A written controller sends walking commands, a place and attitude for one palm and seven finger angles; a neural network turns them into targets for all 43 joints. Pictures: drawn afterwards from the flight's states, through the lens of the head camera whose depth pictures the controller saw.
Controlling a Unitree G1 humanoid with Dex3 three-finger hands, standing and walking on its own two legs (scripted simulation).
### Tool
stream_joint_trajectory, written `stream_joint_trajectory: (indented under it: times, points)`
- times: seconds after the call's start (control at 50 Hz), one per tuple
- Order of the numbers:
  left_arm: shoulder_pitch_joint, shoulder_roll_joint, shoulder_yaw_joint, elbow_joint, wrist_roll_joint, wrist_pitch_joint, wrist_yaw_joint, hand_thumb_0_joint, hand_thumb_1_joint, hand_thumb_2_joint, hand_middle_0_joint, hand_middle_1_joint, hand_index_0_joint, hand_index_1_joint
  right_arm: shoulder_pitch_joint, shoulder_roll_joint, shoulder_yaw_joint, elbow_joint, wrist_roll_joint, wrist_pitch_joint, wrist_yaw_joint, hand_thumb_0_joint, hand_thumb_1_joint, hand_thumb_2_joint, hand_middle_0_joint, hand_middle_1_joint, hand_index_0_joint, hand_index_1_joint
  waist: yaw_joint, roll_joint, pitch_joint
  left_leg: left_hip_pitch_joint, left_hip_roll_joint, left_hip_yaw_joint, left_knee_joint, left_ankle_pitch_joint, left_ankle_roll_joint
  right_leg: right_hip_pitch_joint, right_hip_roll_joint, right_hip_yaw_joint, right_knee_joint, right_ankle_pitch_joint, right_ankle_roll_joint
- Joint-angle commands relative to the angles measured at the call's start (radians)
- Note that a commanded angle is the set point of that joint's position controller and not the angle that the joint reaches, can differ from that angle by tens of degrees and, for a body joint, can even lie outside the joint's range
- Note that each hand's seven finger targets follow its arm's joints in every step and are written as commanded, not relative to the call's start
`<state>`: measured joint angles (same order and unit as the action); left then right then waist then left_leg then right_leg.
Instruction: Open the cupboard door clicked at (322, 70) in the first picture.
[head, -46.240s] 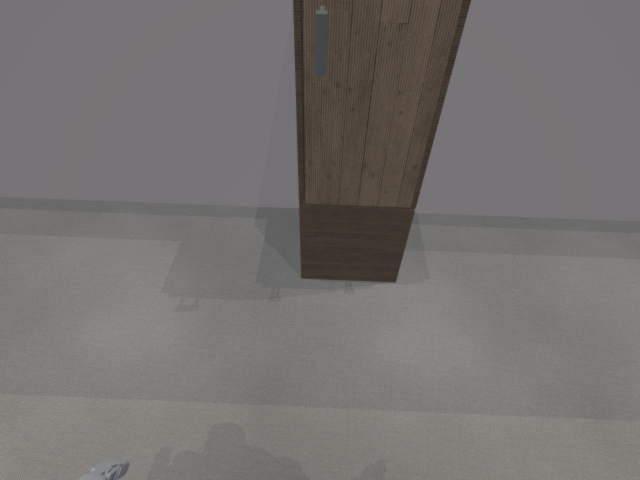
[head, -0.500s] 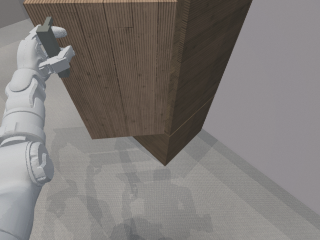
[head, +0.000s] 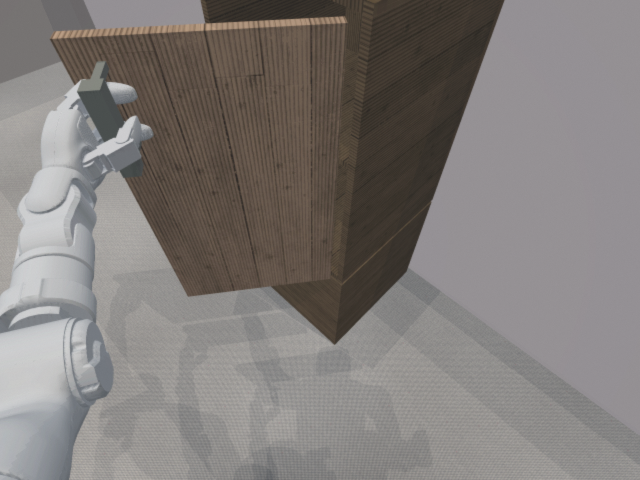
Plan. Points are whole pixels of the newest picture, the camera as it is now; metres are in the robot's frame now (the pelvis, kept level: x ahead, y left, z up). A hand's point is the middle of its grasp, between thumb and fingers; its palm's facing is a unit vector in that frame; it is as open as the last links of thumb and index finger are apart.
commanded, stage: pull the door open along its arc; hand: left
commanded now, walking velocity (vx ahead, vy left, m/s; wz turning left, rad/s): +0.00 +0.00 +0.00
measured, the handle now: (117, 121) +0.53 +0.23 +0.17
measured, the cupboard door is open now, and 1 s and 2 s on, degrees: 53 100 98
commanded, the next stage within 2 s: open thumb and fingers to let go in 0.92 s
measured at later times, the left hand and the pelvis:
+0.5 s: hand (175, 221) +0.35 +0.13 +0.18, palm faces +0.35 -0.93 +0.10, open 6.5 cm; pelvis -0.01 -0.01 +0.01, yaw +1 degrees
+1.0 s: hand (260, 270) +0.29 +0.05 +0.17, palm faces +0.34 -0.94 +0.01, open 6.5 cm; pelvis +0.00 -0.03 +0.01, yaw +3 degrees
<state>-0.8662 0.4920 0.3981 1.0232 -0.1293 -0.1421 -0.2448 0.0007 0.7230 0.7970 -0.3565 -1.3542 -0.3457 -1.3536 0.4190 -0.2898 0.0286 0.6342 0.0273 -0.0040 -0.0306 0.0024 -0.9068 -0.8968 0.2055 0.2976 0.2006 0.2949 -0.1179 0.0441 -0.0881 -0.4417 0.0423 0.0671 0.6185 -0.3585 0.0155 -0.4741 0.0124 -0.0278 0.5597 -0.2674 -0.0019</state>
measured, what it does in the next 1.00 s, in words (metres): stands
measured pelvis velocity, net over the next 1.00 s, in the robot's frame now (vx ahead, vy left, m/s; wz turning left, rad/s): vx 0.00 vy -0.03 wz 0.06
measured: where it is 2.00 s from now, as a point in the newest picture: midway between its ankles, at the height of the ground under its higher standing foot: outside the picture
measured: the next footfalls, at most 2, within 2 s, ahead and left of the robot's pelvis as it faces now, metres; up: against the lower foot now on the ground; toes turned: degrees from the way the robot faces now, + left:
none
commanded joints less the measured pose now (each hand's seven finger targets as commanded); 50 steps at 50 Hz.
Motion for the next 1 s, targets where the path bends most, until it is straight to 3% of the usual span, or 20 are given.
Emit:
stream_joint_trajectory:
  times: [0.0,0.12,0.16,0.2,0.22,0.24,0.26,0.3,0.34,0.42,0.44,0.5,0.52,0.54,0.58,0.68,0.8,0.88,0.92,0.98]
  points:
    - [-0.247,0.241,0.039,-0.383,-0.063,-0.042,-0.032,0.000,0.900,0.900,-0.400,-1.350,-0.400,-1.350,0.012,-0.145,-0.064,-0.134,0.017,-0.037,-0.011,0.000,-0.900,-0.900,0.200,0.300,0.200,0.300,0.087,0.015,-0.418,0.206,-0.017,-0.045,-0.042,0.599,0.020,0.313,0.014,0.001,0.000,0.550,-0.021]
    - [0.007,0.138,0.022,-0.676,-0.109,0.050,-0.007,0.000,0.900,0.900,-0.400,-1.350,-0.400,-1.350,-0.088,-0.119,-0.064,-0.191,0.031,-0.048,-0.003,0.000,-0.900,-0.900,0.200,0.300,0.200,0.300,0.130,-0.017,-0.371,0.227,-0.019,-0.025,-0.082,0.601,0.021,0.382,0.005,-0.005,-0.020,0.584,-0.021]
    - [0.112,0.099,0.007,-0.764,-0.113,0.079,0.010,0.000,0.900,0.900,-0.400,-1.350,-0.400,-1.350,-0.125,-0.108,-0.059,-0.202,0.034,-0.053,-0.001,0.000,-0.900,-0.900,0.200,0.300,0.200,0.300,0.146,0.018,-0.347,0.248,-0.018,-0.021,-0.092,0.625,0.017,0.391,0.000,-0.008,-0.025,0.592,-0.024]
    - [0.172,0.077,0.006,-0.850,-0.115,0.110,0.030,0.000,0.900,0.900,-0.400,-1.350,-0.400,-1.350,-0.160,-0.101,-0.057,-0.211,0.034,-0.059,-0.001,0.000,-0.900,-0.900,0.200,0.300,0.200,0.300,0.151,-0.009,-0.323,0.254,-0.020,-0.021,-0.106,0.595,0.014,0.395,-0.001,-0.011,-0.033,0.576,-0.023]
    - [0.153,0.050,0.128,-0.941,-0.169,0.124,0.174,0.000,0.900,0.900,-0.400,-1.350,-0.400,-1.350,-0.209,-0.062,-0.051,-0.219,0.035,-0.072,0.005,0.000,-0.900,-0.900,0.200,0.300,0.200,0.300,0.224,-0.034,-0.287,0.200,-0.030,-0.023,-0.111,0.534,-0.001,0.385,0.005,-0.025,-0.052,0.511,-0.021]
    - [0.184,-0.022,0.049,-0.959,-0.147,0.136,0.249,0.000,0.900,0.900,-0.400,-1.350,-0.400,-1.350,-0.233,-0.065,-0.046,-0.198,0.028,-0.078,0.009,0.000,-0.900,-0.900,0.200,0.300,0.200,0.300,0.194,-0.057,-0.239,0.198,-0.024,-0.027,-0.129,0.479,-0.005,0.371,0.004,-0.030,-0.059,0.457,-0.020]
    - [0.246,-0.084,0.023,-0.979,-0.141,0.154,0.293,0.000,0.900,0.900,-0.400,-1.350,-0.400,-1.350,-0.250,-0.060,-0.049,-0.196,0.028,-0.081,0.012,0.000,-0.900,-0.900,0.200,0.300,0.200,0.300,0.191,-0.042,-0.210,0.204,-0.023,-0.030,-0.143,0.452,-0.009,0.356,0.005,-0.033,-0.067,0.424,-0.020]
    - [0.294,-0.145,-0.012,-1.062,-0.110,0.185,0.376,0.000,0.900,0.900,-0.400,-1.350,-0.400,-1.350,-0.279,-0.050,-0.047,-0.191,0.022,-0.084,0.018,0.000,-0.900,-0.900,0.200,0.300,0.200,0.300,0.194,-0.040,-0.222,0.221,-0.027,-0.023,-0.147,0.444,-0.013,0.369,0.002,-0.030,-0.068,0.416,-0.021]
    - [0.266,-0.170,-0.034,-1.134,-0.070,0.214,0.467,0.000,0.900,0.900,-0.400,-1.350,-0.400,-1.350,-0.305,-0.039,-0.046,-0.177,0.009,-0.081,0.014,0.000,-0.900,-0.900,0.200,0.300,0.200,0.300,0.189,-0.064,-0.238,0.237,-0.027,-0.020,-0.146,0.438,-0.013,0.389,-0.004,-0.024,-0.075,0.409,-0.017]
    - [0.285,-0.297,-0.163,-1.234,0.020,0.307,0.614,0.000,0.900,0.900,-0.400,-1.350,-0.400,-1.350,-0.356,-0.009,-0.034,-0.172,-0.011,-0.059,0.014,0.000,-0.900,-0.900,0.200,0.300,0.200,0.300,0.181,-0.037,-0.226,0.265,-0.029,-0.024,-0.167,0.420,-0.019,0.408,-0.015,-0.016,-0.095,0.378,-0.021]
    - [0.298,-0.315,-0.182,-1.239,0.042,0.330,0.650,0.000,0.900,0.900,-0.400,-1.350,-0.400,-1.350,-0.365,-0.009,-0.034,-0.170,-0.018,-0.051,0.013,0.000,-0.900,-0.900,0.200,0.300,0.200,0.300,0.175,-0.098,-0.216,0.266,-0.028,-0.030,-0.167,0.410,-0.014,0.416,-0.018,-0.017,-0.109,0.369,-0.017]
    - [0.295,-0.392,-0.263,-1.276,0.098,0.397,0.738,0.000,0.900,0.900,-0.400,-1.350,-0.400,-1.350,-0.403,0.006,-0.028,-0.162,-0.032,-0.027,0.011,0.000,-0.900,-0.900,0.200,0.300,0.200,0.300,0.168,-0.093,-0.196,0.280,-0.033,-0.031,-0.177,0.385,-0.015,0.422,-0.029,-0.010,-0.137,0.338,-0.019]
    - [0.306,-0.430,-0.307,-1.291,0.109,0.411,0.748,0.000,0.900,0.900,-0.400,-1.350,-0.400,-1.350,-0.408,0.011,-0.028,-0.159,-0.036,-0.022,0.011,0.000,-0.900,-0.900,0.200,0.300,0.200,0.300,0.162,-0.087,-0.192,0.293,-0.033,-0.030,-0.176,0.392,-0.014,0.423,-0.031,-0.009,-0.141,0.350,-0.019]
    - [0.323,-0.449,-0.329,-1.274,0.116,0.420,0.754,0.000,0.900,0.900,-0.400,-1.350,-0.400,-1.350,-0.411,0.008,-0.031,-0.154,-0.040,-0.015,0.009,0.000,-0.900,-0.900,0.200,0.300,0.200,0.300,0.155,-0.140,-0.180,0.299,-0.031,-0.034,-0.169,0.391,-0.009,0.422,-0.031,-0.010,-0.153,0.354,-0.018]
    - [0.304,-0.468,-0.365,-1.286,0.128,0.431,0.754,0.000,0.900,0.900,-0.400,-1.350,-0.400,-1.350,-0.420,0.012,-0.026,-0.147,-0.040,0.001,0.004,0.000,-0.900,-0.900,0.200,0.300,0.200,0.300,0.150,-0.121,-0.165,0.311,-0.035,-0.035,-0.178,0.372,-0.008,0.420,-0.034,-0.002,-0.167,0.338,-0.021]
    - [0.380,-0.560,-0.469,-1.364,0.141,0.429,0.740,0.000,0.900,0.900,-0.400,-1.350,-0.400,-1.350,-0.438,0.030,-0.026,-0.158,-0.047,0.013,0.006,0.000,-0.900,-0.900,0.200,0.300,0.200,0.300,0.161,-0.060,-0.165,0.348,-0.039,-0.040,-0.177,0.399,-0.008,0.435,-0.035,-0.005,-0.164,0.369,-0.031]
    - [0.574,-0.653,-0.575,-1.489,0.148,0.437,0.741,0.000,0.900,0.900,-0.400,-1.350,-0.400,-1.350,-0.461,0.041,-0.036,-0.181,-0.050,0.023,0.034,0.000,-0.900,-0.900,0.200,0.300,0.200,0.300,0.172,-0.117,-0.151,0.347,-0.035,-0.053,-0.164,0.438,-0.008,0.447,-0.033,-0.020,-0.152,0.412,-0.032]
    - [0.675,-0.701,-0.644,-1.561,0.176,0.449,0.770,0.000,0.900,0.900,-0.400,-1.350,-0.400,-1.350,-0.479,0.049,-0.041,-0.188,-0.051,0.021,0.061,0.000,-0.900,-0.900,0.200,0.300,0.200,0.300,0.181,-0.112,-0.141,0.346,-0.033,-0.058,-0.145,0.443,-0.009,0.432,-0.034,-0.021,-0.148,0.394,-0.039]
    - [0.627,-0.680,-0.626,-1.545,0.182,0.460,0.792,0.000,0.900,0.900,-0.400,-1.350,-0.400,-1.350,-0.480,0.051,-0.035,-0.172,-0.052,0.023,0.064,0.000,-0.900,-0.900,0.200,0.300,0.200,0.300,0.178,-0.110,-0.131,0.343,-0.039,-0.057,-0.142,0.429,-0.010,0.420,-0.034,-0.018,-0.153,0.378,-0.039]
    - [0.524,-0.653,-0.588,-1.481,0.169,0.468,0.820,0.000,0.900,0.900,-0.400,-1.350,-0.400,-1.350,-0.503,0.055,-0.028,-0.148,-0.051,0.022,0.053,0.000,-0.900,-0.900,0.200,0.300,0.200,0.300,0.174,-0.145,-0.091,0.331,-0.046,-0.055,-0.139,0.356,-0.006,0.377,-0.041,0.000,-0.204,0.243,-0.032]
